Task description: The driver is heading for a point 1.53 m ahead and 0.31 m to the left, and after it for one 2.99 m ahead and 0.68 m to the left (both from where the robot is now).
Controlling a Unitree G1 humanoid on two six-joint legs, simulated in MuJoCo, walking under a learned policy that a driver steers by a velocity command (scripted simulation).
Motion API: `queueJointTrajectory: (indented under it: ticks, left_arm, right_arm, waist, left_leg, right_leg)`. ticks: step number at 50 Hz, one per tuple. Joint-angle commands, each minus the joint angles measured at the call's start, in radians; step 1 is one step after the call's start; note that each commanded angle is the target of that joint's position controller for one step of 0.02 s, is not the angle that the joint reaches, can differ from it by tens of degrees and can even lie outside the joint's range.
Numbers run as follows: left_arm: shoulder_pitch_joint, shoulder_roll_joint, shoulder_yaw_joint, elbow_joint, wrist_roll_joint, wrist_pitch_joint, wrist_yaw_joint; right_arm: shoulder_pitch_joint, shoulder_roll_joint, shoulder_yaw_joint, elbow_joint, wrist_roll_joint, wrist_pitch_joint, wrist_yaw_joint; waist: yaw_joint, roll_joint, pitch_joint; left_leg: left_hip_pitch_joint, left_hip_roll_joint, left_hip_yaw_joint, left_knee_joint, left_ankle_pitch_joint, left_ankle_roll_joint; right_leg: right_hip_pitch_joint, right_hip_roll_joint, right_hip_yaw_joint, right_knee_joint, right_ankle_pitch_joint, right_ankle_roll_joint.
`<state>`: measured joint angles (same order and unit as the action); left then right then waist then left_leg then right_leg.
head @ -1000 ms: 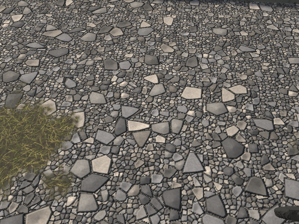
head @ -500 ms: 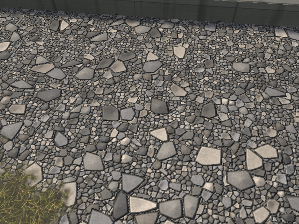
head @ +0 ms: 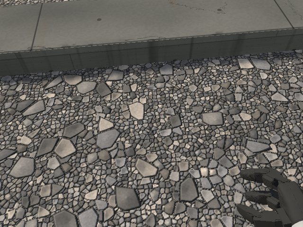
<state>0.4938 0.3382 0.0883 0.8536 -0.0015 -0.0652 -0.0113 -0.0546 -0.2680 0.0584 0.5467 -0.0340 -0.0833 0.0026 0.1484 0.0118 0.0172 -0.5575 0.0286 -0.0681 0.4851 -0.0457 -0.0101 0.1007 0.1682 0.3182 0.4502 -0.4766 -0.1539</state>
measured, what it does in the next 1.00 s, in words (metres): walks ahead, turning left: right foot, then left foot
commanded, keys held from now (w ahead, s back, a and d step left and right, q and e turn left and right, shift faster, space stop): w+e+shift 0.02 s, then w+q+shift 0.88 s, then w+e+shift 0.10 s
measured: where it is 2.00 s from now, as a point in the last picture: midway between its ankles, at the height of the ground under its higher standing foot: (133, 6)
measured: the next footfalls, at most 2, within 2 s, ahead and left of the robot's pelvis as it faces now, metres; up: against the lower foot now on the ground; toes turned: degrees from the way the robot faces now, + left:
right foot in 0.38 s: +0.51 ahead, -0.12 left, +0.00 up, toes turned +3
left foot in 0.80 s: +0.90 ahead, +0.16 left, +0.00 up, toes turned +27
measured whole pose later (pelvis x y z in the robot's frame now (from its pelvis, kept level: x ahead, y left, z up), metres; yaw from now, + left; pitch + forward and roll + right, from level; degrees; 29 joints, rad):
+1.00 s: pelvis +0.89 +0.14 +0.01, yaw +32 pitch +0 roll +2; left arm 0.12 0.22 -0.03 0.64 0.06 -0.07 -0.01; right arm 0.39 -0.31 -0.06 0.83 -0.01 -0.04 0.01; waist -0.02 -0.01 0.04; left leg -0.17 -0.23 -0.01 0.45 -0.27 0.19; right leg -0.63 -0.14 0.07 1.18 -0.30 0.03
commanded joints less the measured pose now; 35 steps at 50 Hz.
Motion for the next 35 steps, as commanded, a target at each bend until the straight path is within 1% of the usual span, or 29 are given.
queueJointTrajectory:
  ticks: [1,2,3,4,5,6,7,8,9,10,11,13,14,16,17,18,19,20,21,22,23,24,26,28,29,31,33,34,35]
  left_arm:
    - [-0.136,0.036,0.003,-0.124,0.000,-0.037,0.006]
    - [-0.021,0.005,-0.027,-0.170,-0.028,-0.031,0.000]
    - [-0.088,0.069,-0.025,-0.120,0.009,-0.016,0.009]
    - [-0.174,0.076,-0.025,-0.123,0.031,-0.012,-0.003]
    - [-0.245,0.064,-0.029,-0.143,0.044,-0.011,-0.015]
    - [-0.301,0.039,-0.036,-0.176,0.055,-0.008,-0.026]
    - [-0.310,0.009,-0.048,-0.199,0.059,-0.003,-0.033]
    - [-0.329,-0.003,-0.056,-0.218,0.065,0.002,-0.034]
    - [-0.363,-0.005,-0.063,-0.245,0.073,0.005,-0.036]
    - [-0.413,0.003,-0.071,-0.278,0.079,0.004,-0.041]
    - [-0.462,0.006,-0.081,-0.309,0.075,-0.002,-0.050]
    - [-0.478,-0.007,-0.100,-0.314,0.049,-0.009,-0.073]
    - [-0.457,0.008,-0.094,-0.298,0.039,-0.008,-0.075]
    - [-0.411,0.058,-0.072,-0.271,0.035,-0.003,-0.055]
    - [-0.340,0.081,-0.057,-0.243,0.043,-0.005,-0.038]
    - [-0.218,0.106,-0.039,-0.204,0.056,-0.008,-0.019]
    - [-0.076,0.162,-0.017,-0.191,0.080,-0.016,0.005]
    - [0.024,0.233,-0.005,-0.192,0.106,-0.022,0.024]
    - [-0.028,0.245,0.005,-0.203,0.079,-0.008,0.030]
    - [-0.136,0.149,-0.012,-0.203,0.063,-0.007,0.030]
    - [-0.183,0.083,-0.025,-0.197,0.050,-0.015,0.024]
    - [-0.206,0.057,-0.030,-0.186,0.054,-0.021,0.020]
    - [-0.186,0.028,-0.036,-0.145,0.037,-0.039,0.018]
    - [-0.161,-0.009,-0.042,-0.104,0.019,-0.055,0.012]
    - [-0.155,0.010,-0.039,-0.098,0.018,-0.063,0.010]
    - [-0.183,-0.003,-0.040,-0.081,0.020,-0.070,0.012]
    - [-0.205,0.024,-0.034,-0.074,0.023,-0.069,0.019]
    - [-0.185,0.049,-0.030,-0.066,0.021,-0.070,0.022]
    - [-0.151,0.076,-0.025,-0.058,0.021,-0.069,0.026]
  right_arm:
    - [0.618,-0.307,-0.137,0.085,-0.038,-0.014,-0.054]
    - [0.518,-0.362,-0.155,0.087,-0.041,-0.004,-0.040]
    - [0.417,-0.233,-0.143,0.073,-0.029,-0.001,-0.029]
    - [0.386,-0.151,-0.126,0.092,-0.019,-0.001,-0.019]
    - [0.398,-0.128,-0.122,0.123,-0.022,-0.002,-0.012]
    - [0.438,-0.116,-0.117,0.165,-0.020,-0.008,-0.013]
    - [0.470,-0.103,-0.113,0.203,-0.013,-0.015,-0.009]
    - [0.492,-0.090,-0.111,0.229,0.001,-0.022,-0.004]
    - [0.497,-0.093,-0.112,0.242,0.017,-0.026,-0.003]
    - [0.487,-0.107,-0.116,0.242,0.023,-0.028,-0.005]
    - [0.457,-0.123,-0.121,0.233,0.021,-0.027,-0.007]
    - [0.391,-0.179,-0.144,0.214,0.021,-0.024,0.001]
    - [0.407,-0.220,-0.156,0.217,0.028,-0.027,0.011]
    - [0.431,-0.242,-0.161,0.223,0.036,-0.028,0.025]
    - [0.458,-0.245,-0.160,0.234,0.037,-0.027,0.027]
    - [0.482,-0.248,-0.161,0.245,0.038,-0.025,0.028]
    - [0.472,-0.208,-0.150,0.239,0.040,-0.028,0.028]
    - [0.507,-0.057,-0.119,0.202,0.042,-0.025,0.015]
    - [0.543,-0.093,-0.121,0.168,0.063,-0.012,0.010]
    - [0.463,-0.124,-0.127,0.177,0.039,0.008,0.007]
    - [0.407,-0.118,-0.125,0.180,0.023,0.018,0.017]
    - [0.399,-0.105,-0.126,0.191,0.022,0.029,0.027]
    - [0.385,-0.065,-0.121,0.184,0.009,0.060,0.043]
    - [0.299,-0.047,-0.120,0.154,0.004,0.081,0.054]
    - [0.262,-0.033,-0.112,0.113,0.002,0.082,0.061]
    - [0.173,-0.034,-0.103,0.069,0.005,0.078,0.074]
    - [0.101,-0.044,-0.093,0.048,0.009,0.076,0.093]
    - [0.072,-0.039,-0.088,0.039,0.007,0.075,0.100]
    - [0.072,-0.050,-0.090,0.044,0.008,0.074,0.102]
  waist:
    - [-0.344,0.164,-0.409]
    - [-0.223,0.437,-0.504]
    - [-0.232,0.239,-0.330]
    - [-0.236,0.103,-0.193]
    - [-0.230,0.026,-0.121]
    - [-0.217,0.026,-0.064]
    - [-0.187,0.075,-0.039]
    - [-0.167,0.084,-0.026]
    - [-0.147,0.086,-0.003]
    - [-0.140,0.080,0.023]
    - [-0.130,0.073,0.044]
    - [-0.106,0.070,0.051]
    - [-0.104,0.072,0.036]
    - [-0.079,0.041,0.020]
    - [-0.047,0.005,-0.030]
    - [0.009,-0.024,-0.113]
    - [0.086,-0.058,-0.200]
    - [0.051,-0.256,-0.304]
    - [0.000,-0.303,-0.354]
    - [-0.046,-0.169,-0.166]
    - [-0.060,-0.103,-0.069]
    - [-0.091,-0.089,-0.030]
    - [-0.138,-0.119,0.028]
    - [-0.146,-0.081,0.059]
    - [-0.161,-0.129,0.058]
    - [-0.181,-0.113,0.088]
    - [-0.183,-0.056,0.110]
    - [-0.178,-0.047,0.111]
    - [-0.179,-0.045,0.085]
  left_leg:
    - [1.013,0.315,-0.326,0.024,-0.521,0.083]
    - [1.049,0.460,-0.867,-0.179,-0.645,0.198]
    - [0.906,0.377,-0.780,-0.205,-0.740,0.210]
    - [0.760,0.312,-0.598,-0.201,-0.611,0.208]
    - [0.653,0.265,-0.489,-0.210,-0.450,0.204]
    - [0.580,0.226,-0.414,-0.216,-0.328,0.205]
    - [0.542,0.213,-0.383,-0.223,-0.245,0.217]
    - [0.532,0.203,-0.367,-0.234,-0.180,0.223]
    - [0.512,0.200,-0.351,-0.259,-0.163,0.230]
    - [0.469,0.193,-0.334,-0.299,-0.159,0.236]
    - [0.388,0.171,-0.293,-0.337,-0.147,0.232]
    - [0.136,0.098,-0.169,-0.407,-0.108,0.196]
    - [0.079,0.120,-0.178,-0.440,-0.049,0.200]
    - [0.137,0.134,-0.156,-0.354,0.114,0.179]
    - [0.190,0.104,-0.119,-0.195,0.267,0.160]
    - [0.179,0.055,-0.083,0.042,0.338,0.140]
    - [0.032,-0.008,-0.053,0.351,0.193,0.116]
    - [-0.127,-0.059,-0.032,0.728,-0.467,0.107]
    - [-0.230,-0.075,-0.031,0.886,-0.396,0.118]
    - [-0.291,0.001,-0.016,0.907,-0.294,0.119]
    - [-0.286,0.033,-0.003,0.863,-0.241,0.113]
    - [-0.250,0.051,-0.003,0.835,-0.228,0.100]
    - [-0.222,0.086,-0.004,0.796,-0.232,0.082]
    - [-0.284,0.090,0.016,0.781,-0.196,0.082]
    - [-0.293,0.101,0.022,0.745,-0.153,0.085]
    - [-0.272,0.098,0.053,0.626,-0.051,0.096]
    - [-0.143,0.062,0.141,0.416,0.051,0.122]
    - [-0.054,0.031,0.196,0.325,0.084,0.143]
    - [0.024,-0.020,0.246,0.296,0.091,0.160]
  right_leg:
    - [-0.590,-0.049,-0.063,0.772,0.228,0.023]
    - [-0.786,-0.021,-0.150,0.956,-0.013,0.045]
    - [-0.859,-0.114,-0.171,0.965,0.112,0.032]
    - [-0.851,-0.142,-0.190,0.918,0.186,0.042]
    - [-0.833,-0.154,-0.194,0.875,0.188,0.049]
    - [-0.833,-0.159,-0.181,0.840,0.158,0.055]
    - [-0.840,-0.163,-0.173,0.808,0.116,0.063]
    - [-0.860,-0.180,-0.184,0.762,0.081,0.072]
    - [-0.890,-0.211,-0.204,0.695,0.063,0.087]
    - [-0.898,-0.234,-0.228,0.616,0.102,0.105]
    - [-0.840,-0.246,-0.246,0.497,0.181,0.120]
    - [-0.492,-0.201,-0.308,0.259,0.356,0.137]
    - [-0.348,-0.170,-0.343,0.258,0.407,0.139]
    - [-0.244,-0.162,-0.341,0.204,0.407,0.134]
    - [-0.157,-0.140,-0.347,0.163,0.366,0.126]
    - [-0.003,-0.133,-0.353,0.143,0.317,0.116]
    - [0.186,-0.273,-0.224,0.124,0.165,0.096]
    - [0.290,-0.582,0.179,-0.008,-0.204,0.074]
    - [0.227,-0.661,0.558,-0.216,-0.346,0.008]
    - [0.104,-0.598,0.400,-0.211,-0.339,-0.003]
    - [-0.005,-0.543,0.218,-0.192,-0.140,-0.001]
    - [-0.078,-0.499,0.095,-0.207,0.021,0.016]
    - [-0.169,-0.470,-0.069,-0.244,0.200,0.029]
    - [-0.145,-0.431,-0.217,-0.282,0.385,0.057]
    - [-0.150,-0.457,-0.258,-0.284,0.494,0.049]
    - [-0.176,-0.411,-0.406,-0.313,0.603,0.072]
    - [-0.215,-0.360,-0.530,-0.365,0.659,0.095]
    - [-0.222,-0.355,-0.566,-0.359,0.798,0.106]
    - [-0.183,-0.356,-0.583,-0.308,1.058,0.110]
Keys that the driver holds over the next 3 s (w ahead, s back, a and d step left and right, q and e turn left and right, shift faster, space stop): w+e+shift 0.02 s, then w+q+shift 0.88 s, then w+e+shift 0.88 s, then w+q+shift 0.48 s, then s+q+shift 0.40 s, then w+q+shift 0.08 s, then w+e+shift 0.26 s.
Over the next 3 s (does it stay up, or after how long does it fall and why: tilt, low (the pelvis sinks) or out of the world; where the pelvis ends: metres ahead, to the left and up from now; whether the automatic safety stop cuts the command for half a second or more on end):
stays up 2.51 0.44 0.20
